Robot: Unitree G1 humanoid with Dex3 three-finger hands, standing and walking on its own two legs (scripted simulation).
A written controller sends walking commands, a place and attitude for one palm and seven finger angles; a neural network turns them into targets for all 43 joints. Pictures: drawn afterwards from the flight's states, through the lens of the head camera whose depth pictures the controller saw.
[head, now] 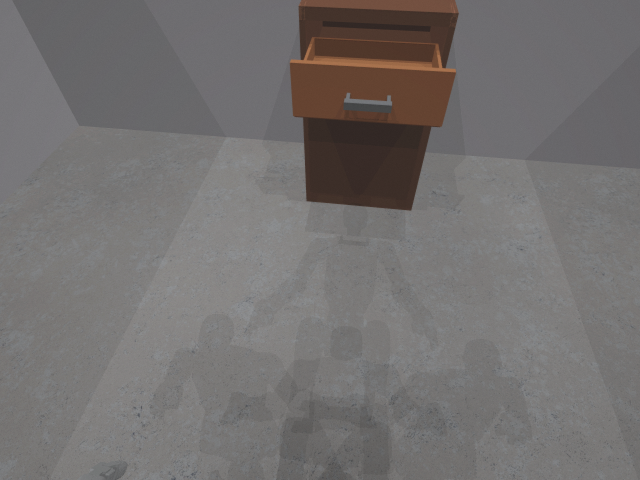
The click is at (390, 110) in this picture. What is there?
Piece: drawer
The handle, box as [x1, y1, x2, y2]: [343, 93, 391, 112]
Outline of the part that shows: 344,98 343,109 390,112 391,109 391,101 389,95 387,95 386,101 350,99 349,93 347,93 346,97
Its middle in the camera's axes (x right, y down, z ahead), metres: +0.13 -0.37 +1.06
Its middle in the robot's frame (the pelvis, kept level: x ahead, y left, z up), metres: +1.05 -0.07 -0.07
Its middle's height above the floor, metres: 0.70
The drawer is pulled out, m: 0.30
